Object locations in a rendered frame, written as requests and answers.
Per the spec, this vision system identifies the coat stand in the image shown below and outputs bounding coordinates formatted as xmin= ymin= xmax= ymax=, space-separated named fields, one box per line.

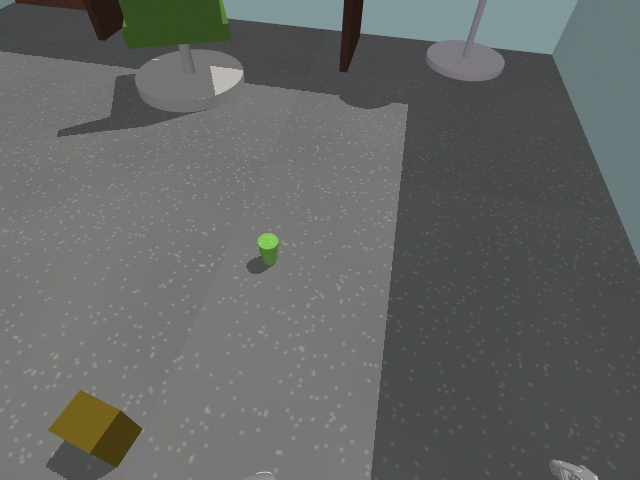
xmin=426 ymin=0 xmax=505 ymax=81

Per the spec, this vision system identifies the right robot hand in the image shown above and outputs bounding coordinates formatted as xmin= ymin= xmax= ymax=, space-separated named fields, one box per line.
xmin=549 ymin=460 xmax=598 ymax=480

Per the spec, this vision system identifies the office chair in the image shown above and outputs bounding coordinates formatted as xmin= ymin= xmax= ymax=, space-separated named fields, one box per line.
xmin=118 ymin=0 xmax=245 ymax=113

